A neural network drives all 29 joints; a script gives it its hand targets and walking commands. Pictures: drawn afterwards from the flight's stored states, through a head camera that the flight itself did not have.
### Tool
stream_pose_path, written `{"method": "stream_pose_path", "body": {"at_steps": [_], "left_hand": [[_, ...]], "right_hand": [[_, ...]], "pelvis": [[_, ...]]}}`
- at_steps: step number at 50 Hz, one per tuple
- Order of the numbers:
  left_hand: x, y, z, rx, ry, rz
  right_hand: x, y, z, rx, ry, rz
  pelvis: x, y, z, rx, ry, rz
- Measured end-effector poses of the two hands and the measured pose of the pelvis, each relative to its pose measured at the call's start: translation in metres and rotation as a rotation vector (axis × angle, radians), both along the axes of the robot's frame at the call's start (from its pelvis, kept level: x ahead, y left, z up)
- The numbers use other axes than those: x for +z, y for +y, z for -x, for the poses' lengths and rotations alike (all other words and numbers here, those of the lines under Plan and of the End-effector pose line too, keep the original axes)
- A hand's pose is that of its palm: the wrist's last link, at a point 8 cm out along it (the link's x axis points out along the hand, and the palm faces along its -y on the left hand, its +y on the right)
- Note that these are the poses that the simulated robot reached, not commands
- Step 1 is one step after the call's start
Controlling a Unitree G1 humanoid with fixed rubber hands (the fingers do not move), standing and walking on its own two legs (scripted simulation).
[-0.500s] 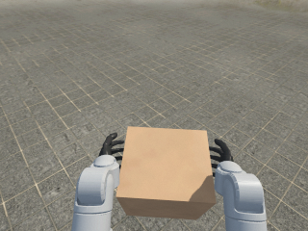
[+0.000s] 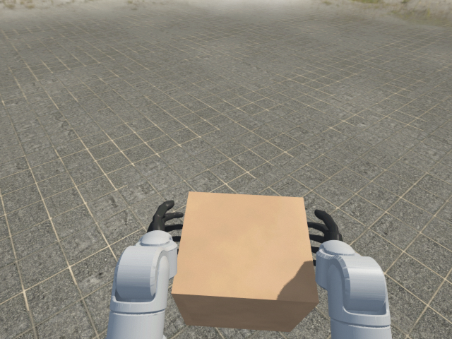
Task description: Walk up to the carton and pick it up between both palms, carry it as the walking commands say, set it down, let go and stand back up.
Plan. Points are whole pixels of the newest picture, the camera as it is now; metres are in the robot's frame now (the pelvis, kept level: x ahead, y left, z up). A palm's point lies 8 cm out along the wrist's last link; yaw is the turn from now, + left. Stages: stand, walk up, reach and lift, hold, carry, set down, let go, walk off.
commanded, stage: carry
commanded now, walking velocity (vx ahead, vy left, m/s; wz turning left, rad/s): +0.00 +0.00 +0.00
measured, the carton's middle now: (241, 264) +0.28 +0.00 +0.03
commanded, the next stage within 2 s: hold in 1.20 s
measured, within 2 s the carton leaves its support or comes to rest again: neither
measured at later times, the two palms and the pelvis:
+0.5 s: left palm (165, 233) +0.29 +0.13 +0.10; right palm (330, 246) +0.28 -0.15 +0.09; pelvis +0.01 +0.00 +0.00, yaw +0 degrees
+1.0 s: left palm (167, 230) +0.30 +0.13 +0.10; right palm (331, 243) +0.28 -0.15 +0.10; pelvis +0.02 +0.00 +0.00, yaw -1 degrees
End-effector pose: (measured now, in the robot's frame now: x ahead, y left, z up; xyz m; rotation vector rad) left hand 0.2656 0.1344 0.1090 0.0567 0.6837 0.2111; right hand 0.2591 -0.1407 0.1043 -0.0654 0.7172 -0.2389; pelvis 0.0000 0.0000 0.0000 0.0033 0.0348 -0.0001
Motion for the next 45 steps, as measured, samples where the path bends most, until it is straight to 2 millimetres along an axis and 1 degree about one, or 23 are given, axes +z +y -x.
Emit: {"method": "stream_pose_path", "body": {"at_steps": [4,11,18,23,31,41,45], "left_hand": [[-0.003,-0.002,-0.003,-0.006,0.011,-0.001],[-0.008,-0.004,-0.013,-0.011,0.024,0.007],[-0.006,-0.005,-0.02,-0.013,-0.005,0.013],[-0.009,-0.005,-0.024,-0.016,0.013,0.008],[-0.002,-0.006,-0.027,-0.015,-0.018,0.008],[-0.008,-0.008,-0.029,-0.027,0.011,0.011],[-0.007,-0.008,-0.03,-0.024,0.004,0.011]], "right_hand": [[-0.002,-0.002,-0.001,-0.007,0.008,-0.002],[-0.008,-0.004,-0.01,-0.009,0.02,-0.004],[-0.005,-0.006,-0.016,-0.016,-0.01,0.002],[-0.01,-0.006,-0.02,-0.012,0.008,-0.009],[-0.005,-0.006,-0.022,-0.014,-0.021,-0.006],[-0.01,-0.009,-0.022,-0.022,0.008,-0.003],[-0.009,-0.009,-0.022,-0.023,0.002,-0.002]], "pelvis": [[0.0,-0.001,0.0,0.0,0.006,0.0],[0.002,-0.001,-0.004,-0.003,0.013,0.0],[0.002,-0.002,-0.008,-0.004,0.014,0.001],[0.003,-0.002,-0.012,-0.005,0.018,0.001],[0.002,-0.001,-0.015,-0.01,0.02,-0.003],[0.003,-0.001,-0.017,-0.012,0.018,-0.004],[0.003,-0.002,-0.016,-0.014,0.018,-0.003]]}}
